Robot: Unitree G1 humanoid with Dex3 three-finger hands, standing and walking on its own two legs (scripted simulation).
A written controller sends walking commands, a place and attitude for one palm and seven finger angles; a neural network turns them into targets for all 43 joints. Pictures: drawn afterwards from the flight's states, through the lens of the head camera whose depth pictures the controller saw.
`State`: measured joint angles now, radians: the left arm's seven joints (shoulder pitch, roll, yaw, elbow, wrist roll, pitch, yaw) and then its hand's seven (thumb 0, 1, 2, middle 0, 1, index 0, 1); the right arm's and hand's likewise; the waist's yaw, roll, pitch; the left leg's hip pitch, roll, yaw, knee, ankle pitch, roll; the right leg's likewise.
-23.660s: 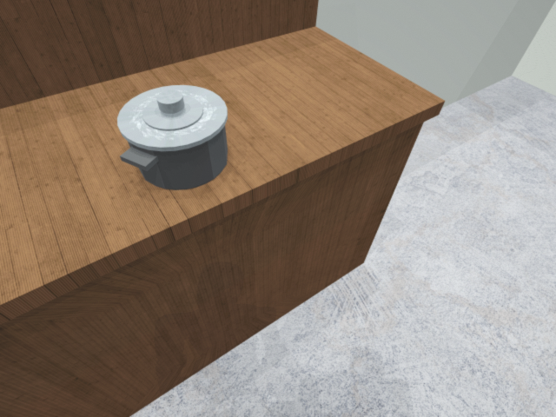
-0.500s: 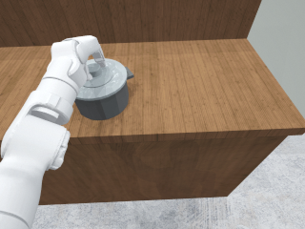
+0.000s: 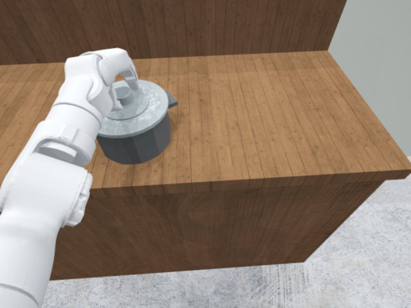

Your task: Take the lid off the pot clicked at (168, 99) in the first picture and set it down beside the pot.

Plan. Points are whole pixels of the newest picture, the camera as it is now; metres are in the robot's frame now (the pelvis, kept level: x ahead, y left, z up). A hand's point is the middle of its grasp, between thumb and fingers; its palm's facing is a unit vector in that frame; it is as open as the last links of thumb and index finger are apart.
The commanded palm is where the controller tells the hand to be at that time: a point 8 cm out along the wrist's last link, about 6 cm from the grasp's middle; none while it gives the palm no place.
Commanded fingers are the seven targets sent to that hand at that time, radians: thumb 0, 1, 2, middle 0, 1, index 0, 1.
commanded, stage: close the fingers and squeeze the knob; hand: left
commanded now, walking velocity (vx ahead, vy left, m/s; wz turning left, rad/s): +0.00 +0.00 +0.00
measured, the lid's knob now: (122, 96) +0.50 +0.15 +0.16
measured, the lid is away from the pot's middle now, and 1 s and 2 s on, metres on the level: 0.00 0.00 0.01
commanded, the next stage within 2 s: lift the lid straight up in 1.50 s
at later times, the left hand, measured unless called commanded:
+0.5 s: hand (116, 92) +0.49 +0.15 +0.18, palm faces -0.37 -0.09 -0.92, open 8.6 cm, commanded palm +0.48 +0.15 +0.23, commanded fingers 0.00 0.21 0.93 -0.65 -1.00 -0.65 -1.00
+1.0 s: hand (117, 94) +0.48 +0.15 +0.18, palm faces -0.37 -0.11 -0.92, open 7.5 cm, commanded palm +0.48 +0.15 +0.23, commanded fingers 0.00 0.45 0.78 -0.82 -1.06 -0.73 -1.01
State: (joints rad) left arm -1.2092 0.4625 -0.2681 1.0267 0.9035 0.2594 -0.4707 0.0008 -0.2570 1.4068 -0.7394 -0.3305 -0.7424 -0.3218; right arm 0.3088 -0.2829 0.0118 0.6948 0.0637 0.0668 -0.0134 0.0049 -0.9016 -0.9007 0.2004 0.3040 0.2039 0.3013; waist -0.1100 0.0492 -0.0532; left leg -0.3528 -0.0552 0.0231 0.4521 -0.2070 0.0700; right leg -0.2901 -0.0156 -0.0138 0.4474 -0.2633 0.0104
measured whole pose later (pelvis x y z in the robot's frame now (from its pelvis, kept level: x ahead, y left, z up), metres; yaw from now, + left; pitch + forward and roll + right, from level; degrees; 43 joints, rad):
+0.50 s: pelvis +0.01 +0.00 +0.00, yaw +0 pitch +7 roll +0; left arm -1.22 0.45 -0.28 1.04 0.91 0.26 -0.48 0.00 0.06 0.98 -0.58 -0.92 -0.61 -0.92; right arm 0.32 -0.28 0.01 0.70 0.06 0.06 -0.01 0.00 -0.90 -0.90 0.20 0.30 0.20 0.30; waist -0.11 0.05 -0.07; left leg -0.36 -0.06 0.02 0.45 -0.21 0.07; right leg -0.30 -0.02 -0.01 0.44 -0.27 0.01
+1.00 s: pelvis +0.00 -0.01 +0.00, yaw +0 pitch +6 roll +0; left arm -1.23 0.45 -0.28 1.05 0.90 0.27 -0.48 0.04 0.29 0.71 -0.77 -1.03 -0.64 -0.95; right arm 0.28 -0.28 0.02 0.69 0.06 0.07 -0.02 0.00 -0.90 -0.90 0.20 0.30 0.20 0.30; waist -0.11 0.05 -0.06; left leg -0.36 -0.05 0.02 0.45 -0.21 0.06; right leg -0.29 -0.01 -0.02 0.45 -0.26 0.00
